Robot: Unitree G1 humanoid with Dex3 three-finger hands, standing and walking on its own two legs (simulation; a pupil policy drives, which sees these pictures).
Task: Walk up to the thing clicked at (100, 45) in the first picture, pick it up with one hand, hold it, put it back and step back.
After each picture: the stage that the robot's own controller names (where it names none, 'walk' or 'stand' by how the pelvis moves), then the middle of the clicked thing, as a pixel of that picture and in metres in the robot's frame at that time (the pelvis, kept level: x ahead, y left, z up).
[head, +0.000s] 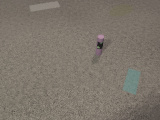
stand; (99, 45) +1.25 -0.20 -0.65
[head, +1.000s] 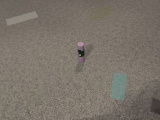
walk; (81, 53) +1.15 +0.09 -0.63
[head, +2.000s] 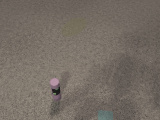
walk; (55, 90) +0.67 +0.22 -0.63
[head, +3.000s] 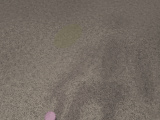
stand; out of the picture +0.39 +0.18 -0.63
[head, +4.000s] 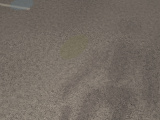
stand; out of the picture +0.34 +0.19 -0.65
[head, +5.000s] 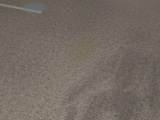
stand; out of the picture +0.37 +0.16 -0.65
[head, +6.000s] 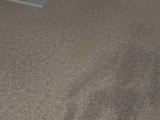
stand; out of the picture +0.37 +0.15 -0.66
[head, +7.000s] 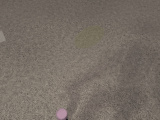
stand; (62, 119) +0.41 +0.13 -0.63
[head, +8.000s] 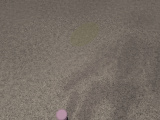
stand; out of the picture +0.39 +0.14 -0.63
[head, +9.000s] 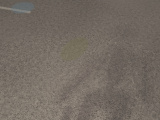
stand; out of the picture +0.37 +0.16 -0.65
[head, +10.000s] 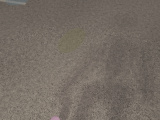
stand; out of the picture +0.38 +0.18 -0.66
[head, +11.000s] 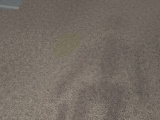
stand; out of the picture +0.34 +0.18 -0.66
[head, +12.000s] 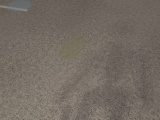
stand; out of the picture +0.36 +0.16 -0.66
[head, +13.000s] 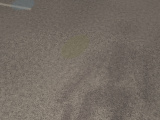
stand; out of the picture +0.36 +0.16 -0.66
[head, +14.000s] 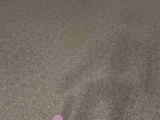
go down; out of the picture +0.37 +0.15 -0.65
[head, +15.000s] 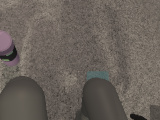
go down; (6, 51) +0.43 +0.26 -0.25
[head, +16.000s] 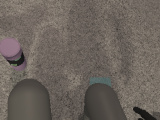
close in; (15, 57) +0.42 +0.27 -0.27
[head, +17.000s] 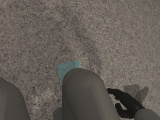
close in; out of the picture +0.38 +0.33 -0.16
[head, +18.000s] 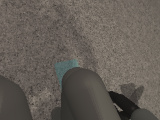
lift; out of the picture +0.36 +0.32 -0.16
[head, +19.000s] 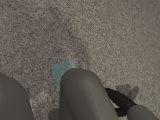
lift; out of the picture +0.34 +0.32 -0.15
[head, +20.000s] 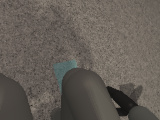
lift; out of the picture +0.33 +0.33 -0.15
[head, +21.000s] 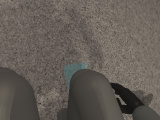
lift; out of the picture +0.29 +0.38 -0.15
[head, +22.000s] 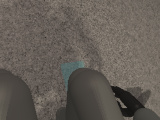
lift; out of the picture +0.30 +0.38 -0.15
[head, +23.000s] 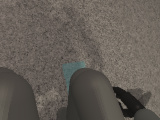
lift; out of the picture +0.29 +0.39 -0.15
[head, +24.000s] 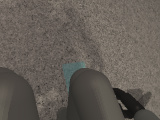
lift; out of the picture +0.29 +0.38 -0.16
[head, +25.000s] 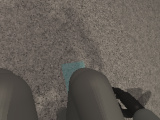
lift; out of the picture +0.29 +0.38 -0.15
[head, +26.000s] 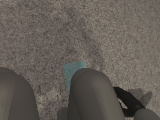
lift; out of the picture +0.29 +0.39 -0.15
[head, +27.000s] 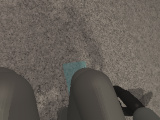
lift; out of the picture +0.28 +0.39 -0.16
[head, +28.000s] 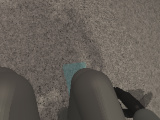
lift; out of the picture +0.29 +0.39 -0.15
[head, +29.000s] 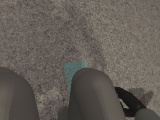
lift; out of the picture +0.28 +0.39 -0.16
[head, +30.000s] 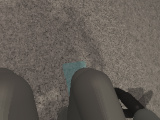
lift; out of the picture +0.29 +0.39 -0.15
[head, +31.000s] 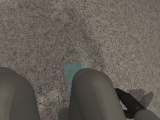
lift; out of the picture +0.29 +0.39 -0.15
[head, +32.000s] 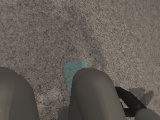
lift; out of the picture +0.29 +0.40 -0.15
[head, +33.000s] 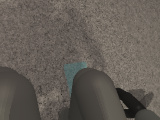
lift; out of the picture +0.29 +0.40 -0.15
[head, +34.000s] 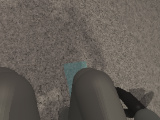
lift; out of the picture +0.29 +0.40 -0.15
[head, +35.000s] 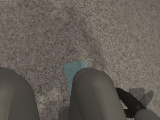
lift; out of the picture +0.29 +0.40 -0.15
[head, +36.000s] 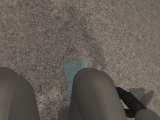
lift; out of the picture +0.29 +0.41 -0.15
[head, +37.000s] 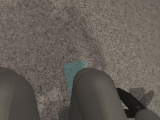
lift; out of the picture +0.29 +0.40 -0.15
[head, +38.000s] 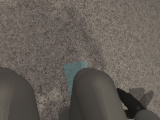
lift; out of the picture +0.29 +0.40 -0.15
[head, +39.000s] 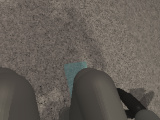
lift; out of the picture +0.29 +0.40 -0.15
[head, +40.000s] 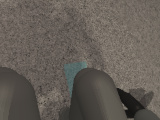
lift; out of the picture +0.29 +0.40 -0.15
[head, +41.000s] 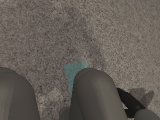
lift; out of the picture +0.29 +0.40 -0.15
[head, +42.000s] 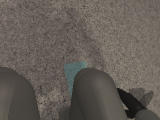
lift; out of the picture +0.29 +0.41 -0.15
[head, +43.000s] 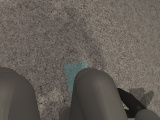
lift; out of the picture +0.29 +0.41 -0.15
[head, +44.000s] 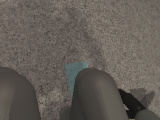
lift; out of the picture +0.29 +0.41 -0.15
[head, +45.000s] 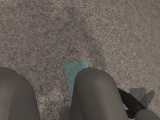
lift; out of the picture +0.29 +0.41 -0.15
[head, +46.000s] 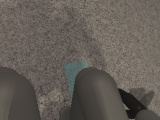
lift; out of the picture +0.29 +0.41 -0.15
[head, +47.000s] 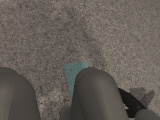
lift; out of the picture +0.29 +0.41 -0.15
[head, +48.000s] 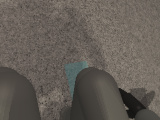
lift; out of the picture +0.29 +0.41 -0.15
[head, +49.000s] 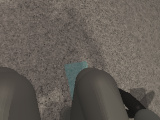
lift; out of the picture +0.28 +0.41 -0.15
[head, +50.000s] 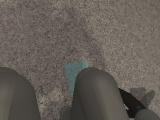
lift; out of the picture +0.29 +0.41 -0.15
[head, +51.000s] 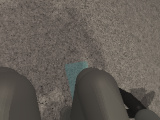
lift; out of the picture +0.29 +0.41 -0.15
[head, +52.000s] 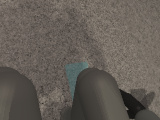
lift; out of the picture +0.29 +0.41 -0.15
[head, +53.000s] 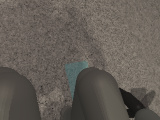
lift; out of the picture +0.28 +0.41 -0.15
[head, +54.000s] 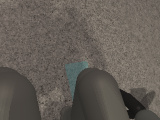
lift; out of the picture +0.29 +0.42 -0.15
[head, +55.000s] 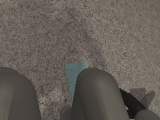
lift; out of the picture +0.29 +0.42 -0.15
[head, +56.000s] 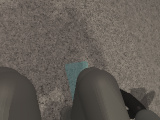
lift; out of the picture +0.29 +0.42 -0.15
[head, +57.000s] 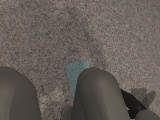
lift; out of the picture +0.28 +0.42 -0.15
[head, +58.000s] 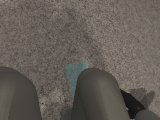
lift; out of the picture +0.28 +0.42 -0.15
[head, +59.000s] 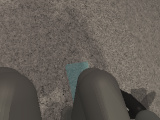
lift; out of the picture +0.28 +0.42 -0.15
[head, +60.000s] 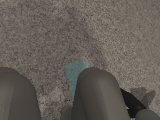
lift; out of the picture +0.29 +0.42 -0.15
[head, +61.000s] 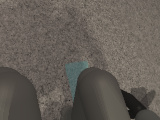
lift; out of the picture +0.29 +0.42 -0.15
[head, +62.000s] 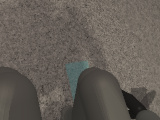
lift; out of the picture +0.28 +0.42 -0.15
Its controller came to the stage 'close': yes
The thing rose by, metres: 0.01
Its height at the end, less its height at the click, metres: +0.00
